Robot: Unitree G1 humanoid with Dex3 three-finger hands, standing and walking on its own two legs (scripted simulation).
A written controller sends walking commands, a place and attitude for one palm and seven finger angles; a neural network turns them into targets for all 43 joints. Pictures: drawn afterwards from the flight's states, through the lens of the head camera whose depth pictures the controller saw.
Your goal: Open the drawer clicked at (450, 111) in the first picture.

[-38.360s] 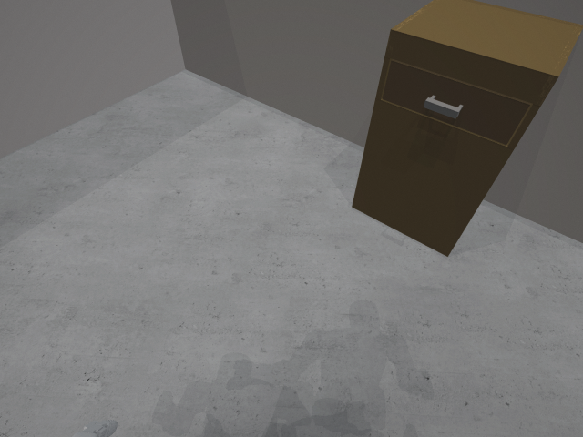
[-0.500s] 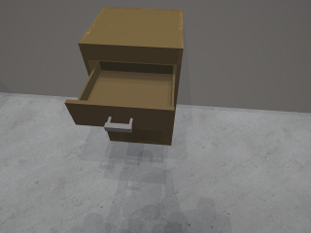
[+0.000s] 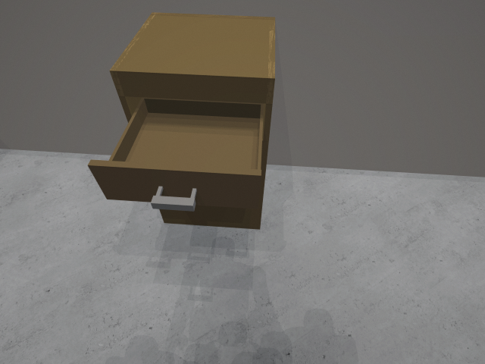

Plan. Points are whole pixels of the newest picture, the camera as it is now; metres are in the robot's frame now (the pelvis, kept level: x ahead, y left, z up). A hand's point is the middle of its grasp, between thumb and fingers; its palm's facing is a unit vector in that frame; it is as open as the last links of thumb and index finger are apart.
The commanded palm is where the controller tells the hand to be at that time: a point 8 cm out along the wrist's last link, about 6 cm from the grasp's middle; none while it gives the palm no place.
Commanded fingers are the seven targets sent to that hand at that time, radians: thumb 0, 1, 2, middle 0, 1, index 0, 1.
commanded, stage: look to check the result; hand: left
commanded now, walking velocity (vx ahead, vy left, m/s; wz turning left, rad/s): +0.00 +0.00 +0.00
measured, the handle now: (175, 197) +0.51 +0.20 -0.12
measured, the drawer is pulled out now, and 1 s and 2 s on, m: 0.29 0.29 0.29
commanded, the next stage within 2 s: stand and wait in 0.46 s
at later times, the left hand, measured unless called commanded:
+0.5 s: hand out of the picture +0.00 +0.15 -0.18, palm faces +0.01 -0.98 -0.18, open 7.4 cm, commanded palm none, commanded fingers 0.00 0.90 0.90 -0.20 -0.30 -0.20 -0.30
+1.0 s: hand out of the picture +0.02 +0.16 -0.17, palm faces +0.01 -0.98 -0.21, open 7.4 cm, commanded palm none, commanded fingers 0.00 0.90 0.90 -0.20 -0.30 -0.20 -0.30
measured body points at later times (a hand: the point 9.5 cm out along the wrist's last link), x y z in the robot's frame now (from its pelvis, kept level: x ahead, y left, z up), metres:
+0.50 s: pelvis +0.01 -0.01 +0.00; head +0.03 -0.02 +0.45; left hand +0.00 +0.21 -0.16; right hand +0.00 -0.22 -0.17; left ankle +0.02 +0.12 -0.74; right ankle -0.01 -0.09 -0.74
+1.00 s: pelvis +0.02 -0.02 +0.00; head +0.04 -0.03 +0.45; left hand +0.02 +0.21 -0.16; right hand +0.01 -0.24 -0.16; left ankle +0.02 +0.12 -0.74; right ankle -0.01 -0.09 -0.74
